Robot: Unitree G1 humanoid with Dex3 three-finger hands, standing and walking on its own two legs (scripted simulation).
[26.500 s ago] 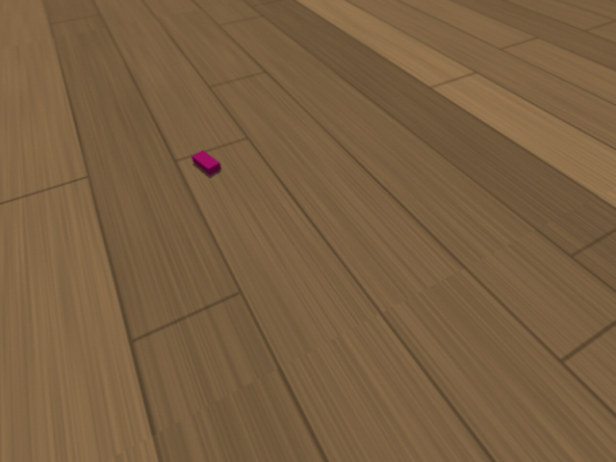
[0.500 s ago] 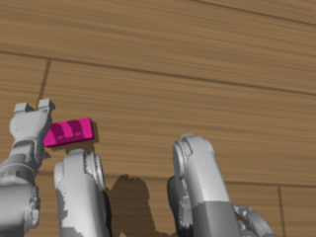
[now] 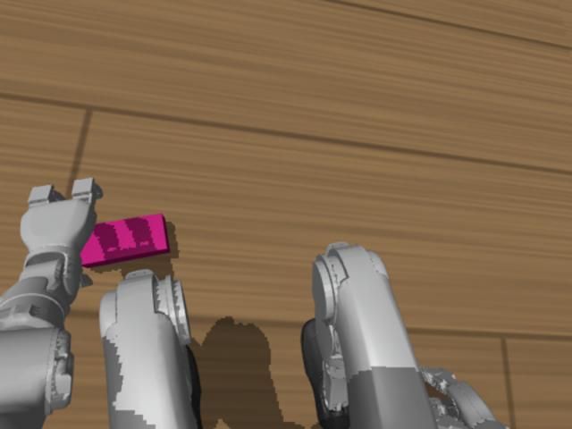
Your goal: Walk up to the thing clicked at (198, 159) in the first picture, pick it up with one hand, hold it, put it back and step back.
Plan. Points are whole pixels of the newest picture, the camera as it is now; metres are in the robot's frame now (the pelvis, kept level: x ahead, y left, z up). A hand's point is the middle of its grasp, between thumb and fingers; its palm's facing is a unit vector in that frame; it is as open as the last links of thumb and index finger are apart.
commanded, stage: rise first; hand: left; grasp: from above
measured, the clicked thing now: (125, 240) +0.42 +0.24 -0.30
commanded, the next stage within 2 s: approach in 0.42 s
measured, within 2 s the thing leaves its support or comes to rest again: neither
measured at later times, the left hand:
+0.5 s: hand (78, 247) +0.39 +0.27 -0.18, palm faces -0.44 -0.08 -0.90, open 14.3 cm
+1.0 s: hand (111, 215) +0.43 +0.22 -0.18, palm faces -0.43 -0.05 -0.90, open 14.3 cm
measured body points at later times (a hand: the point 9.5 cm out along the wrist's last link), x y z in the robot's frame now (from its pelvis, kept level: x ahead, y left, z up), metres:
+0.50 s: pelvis +0.00 +0.00 +0.00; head +0.21 +0.05 +0.39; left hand +0.41 +0.27 -0.13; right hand +0.08 -0.27 -0.12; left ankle +0.09 +0.14 -0.29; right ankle +0.10 -0.13 -0.29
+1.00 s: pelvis +0.00 +0.00 +0.00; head +0.22 +0.04 +0.39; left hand +0.45 +0.22 -0.12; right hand +0.05 -0.28 -0.12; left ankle +0.09 +0.14 -0.29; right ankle +0.10 -0.13 -0.29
